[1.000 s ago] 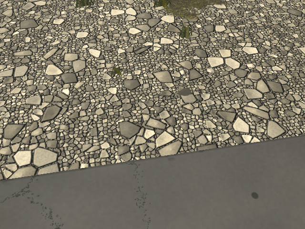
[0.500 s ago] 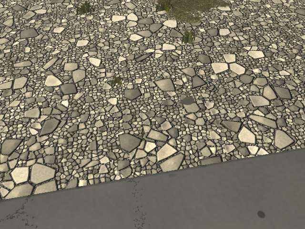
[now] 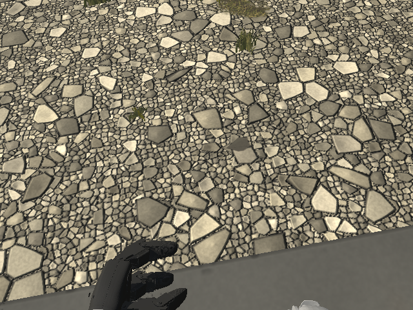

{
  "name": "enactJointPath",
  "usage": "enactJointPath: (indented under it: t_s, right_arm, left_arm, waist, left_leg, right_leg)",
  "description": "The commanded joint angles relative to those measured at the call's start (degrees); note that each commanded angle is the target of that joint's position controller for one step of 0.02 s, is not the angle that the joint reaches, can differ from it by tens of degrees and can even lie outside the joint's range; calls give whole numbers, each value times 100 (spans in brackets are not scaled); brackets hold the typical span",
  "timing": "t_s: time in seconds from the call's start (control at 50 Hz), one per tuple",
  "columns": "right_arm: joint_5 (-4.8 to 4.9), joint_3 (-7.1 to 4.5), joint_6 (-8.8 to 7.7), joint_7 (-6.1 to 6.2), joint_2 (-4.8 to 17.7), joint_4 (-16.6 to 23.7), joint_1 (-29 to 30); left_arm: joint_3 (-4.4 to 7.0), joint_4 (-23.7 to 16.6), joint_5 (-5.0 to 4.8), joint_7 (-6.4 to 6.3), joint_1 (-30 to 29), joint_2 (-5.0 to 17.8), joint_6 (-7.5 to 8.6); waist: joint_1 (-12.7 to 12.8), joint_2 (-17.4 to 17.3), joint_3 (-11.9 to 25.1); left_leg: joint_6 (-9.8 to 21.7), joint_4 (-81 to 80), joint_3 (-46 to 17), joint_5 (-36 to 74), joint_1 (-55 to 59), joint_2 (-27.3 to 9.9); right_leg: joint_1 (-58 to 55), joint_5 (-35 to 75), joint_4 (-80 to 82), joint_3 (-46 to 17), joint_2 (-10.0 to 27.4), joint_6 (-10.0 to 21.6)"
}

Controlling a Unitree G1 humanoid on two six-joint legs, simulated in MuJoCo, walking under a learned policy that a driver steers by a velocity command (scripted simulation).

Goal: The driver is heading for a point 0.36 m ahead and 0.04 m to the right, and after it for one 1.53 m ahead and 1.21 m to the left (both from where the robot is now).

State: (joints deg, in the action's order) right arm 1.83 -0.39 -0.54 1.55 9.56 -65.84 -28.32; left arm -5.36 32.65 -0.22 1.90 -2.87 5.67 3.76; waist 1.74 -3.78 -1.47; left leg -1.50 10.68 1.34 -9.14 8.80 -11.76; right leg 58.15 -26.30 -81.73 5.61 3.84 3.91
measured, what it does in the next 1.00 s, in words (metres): climbs, turning left: left foot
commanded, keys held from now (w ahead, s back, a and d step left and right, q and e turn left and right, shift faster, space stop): w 0.24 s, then q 0.76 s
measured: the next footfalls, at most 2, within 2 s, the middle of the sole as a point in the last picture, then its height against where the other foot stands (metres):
left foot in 0.58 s outside the picture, level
right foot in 1.08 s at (299, 299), level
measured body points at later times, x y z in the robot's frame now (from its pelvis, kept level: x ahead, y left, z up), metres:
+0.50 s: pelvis +0.22 -0.06 +0.17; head +0.23 -0.08 +0.62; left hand +0.19 +0.18 +0.03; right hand +0.42 -0.26 +0.05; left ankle +0.38 +0.04 -0.52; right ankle +0.13 -0.12 -0.57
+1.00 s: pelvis +0.32 -0.09 +0.17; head +0.35 -0.07 +0.62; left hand +0.39 +0.22 +0.07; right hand +0.56 -0.28 +0.08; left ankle +0.35 +0.02 -0.57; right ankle +0.40 -0.22 -0.54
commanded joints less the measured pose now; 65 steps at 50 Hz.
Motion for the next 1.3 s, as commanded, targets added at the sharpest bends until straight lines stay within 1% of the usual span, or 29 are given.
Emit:
enactJointPath:
  t_s: [0.02, 0.04, 0.06, 0.08, 0.1, 0.12, 0.14, 0.18, 0.26, 0.34, 0.42, 0.54, 0.56, 0.58, 0.6, 0.62, 0.64, 0.68, 0.78, 0.86, 0.98, 1.04, 1.06, 1.08, 1.1, 1.12, 1.16, 1.2, 1.3]
  right_arm:
    - [-213, -148, -176, -112, 384, 594, -261]
    - [-128, -216, -412, -328, 58, 384, -554]
    - [-10, -147, -442, -429, -266, 994, 454]
    - [-24, -43, -432, -400, -298, 1504, 1220]
    - [-37, -31, -438, -360, 18, 1850, 1573]
    - [21, -16, -394, -344, 167, 1909, 1418]
    - [20, 17, -362, -375, 224, 1940, 1138]
    - [-56, 130, -300, -317, 90, 1964, 948]
    - [-168, 4, -237, -207, 630, 2077, 1470]
    - [-36, -88, -219, -243, 575, 2221, 2318]
    - [-30, -101, -78, -366, 311, 2448, 2896]
    - [-99, -347, -33, -513, 812, 2457, 1910]
    - [-109, -447, -83, -486, 1014, 2339, 1362]
    - [-217, -565, -105, -364, 1324, 2314, 997]
    - [-251, -634, -92, -248, 1787, 2439, 1064]
    - [-384, -519, -137, -187, 1479, 2648, 1281]
    - [-331, -454, -164, -166, 1161, 2835, 1630]
    - [-146, -362, -190, -152, 1026, 3032, 2021]
    - [-171, -418, -110, -58, 1259, 3113, 1648]
    - [-137, -528, 122, 41, 1484, 3292, 1646]
    - [-169, -546, 341, 1, 1307, 3580, 1846]
    - [-40, -534, 434, 48, 1268, 3651, 1973]
    - [28, -511, 440, 91, 1177, 3692, 1984]
    - [-30, -434, 441, 103, 859, 3731, 1736]
    - [-59, -525, 333, 94, 1104, 3846, 1774]
    - [-161, -663, 243, 51, 1540, 3736, 1746]
    - [-79, -757, 356, 80, 1658, 3318, 1440]
    - [-50, -682, 476, 116, 1410, 3276, 1427]
    - [15, -546, 442, 151, 1196, 3632, 2123]
  left_arm:
    - [984, 1078, 62, 39, 3124, 2789, -192]
    - [800, 1029, 145, 35, 2747, 2108, -126]
    - [730, 1287, -12, 128, 2303, 1761, -122]
    - [645, 1637, -26, 223, 2092, 1189, -97]
    - [479, 1878, 136, 292, 1825, 503, 0]
    - [405, 2086, 253, 321, 1645, 130, 69]
    - [385, 2249, 231, 288, 1730, -34, 137]
    - [381, 2432, 188, 268, 1857, 29, 250]
    - [429, 2407, 206, 23, 2005, 547, 342]
    - [518, 2618, 180, -369, 2594, 1048, 398]
    - [625, 2579, 92, -514, 2658, 1370, 223]
    - [938, 2070, -58, -611, 2065, 1690, -183]
    - [975, 1951, -77, -586, 1915, 1754, -226]
    - [974, 1787, -45, -554, 1830, 1778, -213]
    - [825, 1580, 284, -452, 2268, 1119, -181]
    - [794, 1501, 192, -318, 2383, 1158, -70]
    - [904, 1350, 8, -254, 1883, 1578, 12]
    - [961, 1144, 65, -338, 1366, 1748, -19]
    - [945, 798, 24, -526, 1307, 1476, -234]
    - [909, 593, 10, -595, 963, 1364, -314]
    - [911, 357, -50, -447, 836, 1363, -154]
    - [957, 404, -68, -319, 1241, 1401, -57]
    - [1025, 457, -3, -296, 1458, 1528, -73]
    - [1111, 383, 137, -315, 1443, 1939, -128]
    - [1151, 315, 341, -326, 1431, 2138, -178]
    - [1153, 172, 378, -344, 1257, 1999, -155]
    - [992, -5, 212, -410, 708, 1509, -173]
    - [892, -78, 76, -488, 674, 1407, -228]
    - [889, -17, 154, -585, 1265, 1485, -375]
  waist:
    - [680, 3410, 2554]
    - [431, 2255, 2590]
    - [203, 1727, 1540]
    - [54, 1258, 572]
    - [-157, 786, 172]
    - [-376, 680, 84]
    - [-489, 746, 46]
    - [-646, 689, -60]
    - [-580, 705, -145]
    - [-116, 769, 121]
    - [97, 1002, 220]
    - [-279, 984, 493]
    - [-541, 753, 703]
    - [-700, 383, 1069]
    - [-93, -1120, 1405]
    - [-134, -1066, 2127]
    - [-232, -424, 1579]
    - [-121, 611, 871]
    - [-32, 70, 730]
    - [-164, -152, 855]
    - [-301, -540, 953]
    - [-96, -631, 1017]
    - [-16, -445, 1001]
    - [-257, 862, 1018]
    - [-292, 2024, 617]
    - [-283, 1672, 556]
    - [-507, 939, 325]
    - [-392, 916, 170]
    - [103, 1161, 207]
  left_leg:
    - [539, 6175, -1006, -53, -2784, 1610]
    - [617, 8854, -2282, -272, -3382, 1977]
    - [781, 9705, -1809, -109, -4196, 1874]
    - [1042, 9876, -1386, -27, -4867, 1602]
    - [1249, 9940, -1388, 165, -5138, 1345]
    - [1355, 9880, -1464, 335, -5067, 1262]
    - [1409, 9847, -1542, 369, -5290, 1277]
    - [1467, 9432, -1551, 674, -5807, 1334]
    - [937, 6944, -920, 1374, -5748, 1316]
    - [682, 4753, -343, 2025, -5329, 1275]
    - [492, 2967, 188, 1669, -4550, 1152]
    - [777, 1887, 476, 155, -3892, 1359]
    - [951, 1185, 416, 727, -3140, 1471]
    - [1221, 1153, -476, 1851, -1703, 1014]
    - [2183, 1726, -2409, 4275, -42, -366]
    - [2933, 1109, -3829, 2651, -33, -874]
    - [2639, 795, -3297, 2201, -620, -547]
    - [2113, 561, -2479, 1641, -1625, -139]
    - [1870, 531, -2094, 1816, -2110, 373]
    - [1633, 640, -2169, 1036, -2171, 580]
    - [1509, 918, -2779, 1117, -2051, 535]
    - [1266, 1295, -3076, 1297, -1896, 608]
    - [1012, 1597, -2913, 623, -2270, 844]
    - [664, 2950, -2099, -1204, -3227, 1493]
    - [317, 4084, -1248, -3043, -4542, 2301]
    - [41, 5351, -1179, -2806, -4704, 1837]
    - [-141, 6250, -1075, -1952, -4599, 1620]
    - [-295, 6873, -858, -1475, -4581, 1569]
    - [-542, 5819, -497, -1047, -4954, 1213]
  right_leg:
    - [-5368, -1758, 6398, -6411, 1146, 1059]
    - [-4923, -2664, 7007, -7338, 1717, 817]
    - [-3982, -2957, 6820, -6174, 1565, 437]
    - [-3229, -2780, 6252, -4971, 1309, 269]
    - [-2641, -2012, 5723, -3877, 1155, 179]
    - [-2457, -1247, 5534, -3001, 904, 100]
    - [-2769, -566, 5711, -2560, 792, 147]
    - [-2979, 555, 5887, -1764, 696, 133]
    - [-3168, 1831, 7008, -630, 416, 134]
    - [-4236, 4304, 7202, 130, 403, -201]
    - [-5233, 5193, 7043, 378, 672, -192]
    - [-6709, 7249, 5125, 285, 996, -7]
    - [-6525, 6933, 4255, 390, 759, -82]
    - [-5290, 5277, 3046, 225, 387, -162]
    - [-3088, -430, 1181, 135, -734, -515]
    - [-2381, -1220, -195, -1008, -1061, -579]
    - [-2108, -646, -274, -1305, -737, -463]
    - [-2157, 97, 298, -1197, -401, -524]
    - [-2575, 266, 1901, -1086, -387, -744]
    - [-2841, 592, 2869, -1019, -468, -882]
    - [-3392, 654, 3785, -997, -598, -762]
    - [-4076, 1239, 5339, -966, -583, -510]
    - [-4628, 1783, 6019, -1098, -273, -322]
    - [-5340, 2959, 6199, -2248, 1041, 189]
    - [-5185, 4425, 6373, -3462, 2014, 1134]
    - [-4902, 4191, 6469, -3521, 2232, 1481]
    - [-4656, 3243, 6305, -2236, 1327, 874]
    - [-4514, 3025, 6384, -1623, 974, 800]
    - [-5523, 2561, 6467, -1224, 981, 965]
